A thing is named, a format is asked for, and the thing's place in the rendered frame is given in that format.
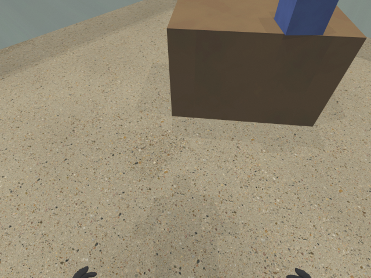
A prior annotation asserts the robot left hand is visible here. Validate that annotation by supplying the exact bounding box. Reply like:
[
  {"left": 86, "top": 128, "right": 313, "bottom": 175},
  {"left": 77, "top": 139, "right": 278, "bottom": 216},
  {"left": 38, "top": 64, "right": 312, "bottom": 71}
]
[{"left": 73, "top": 266, "right": 97, "bottom": 278}]

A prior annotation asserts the pedestal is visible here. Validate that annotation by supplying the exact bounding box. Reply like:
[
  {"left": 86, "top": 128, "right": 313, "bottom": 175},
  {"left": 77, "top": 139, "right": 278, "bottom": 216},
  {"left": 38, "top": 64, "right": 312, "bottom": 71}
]
[{"left": 167, "top": 0, "right": 367, "bottom": 127}]

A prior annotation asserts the carton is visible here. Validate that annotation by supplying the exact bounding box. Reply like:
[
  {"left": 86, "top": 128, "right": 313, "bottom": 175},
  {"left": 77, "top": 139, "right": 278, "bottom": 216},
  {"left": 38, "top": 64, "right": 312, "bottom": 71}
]
[{"left": 274, "top": 0, "right": 339, "bottom": 35}]

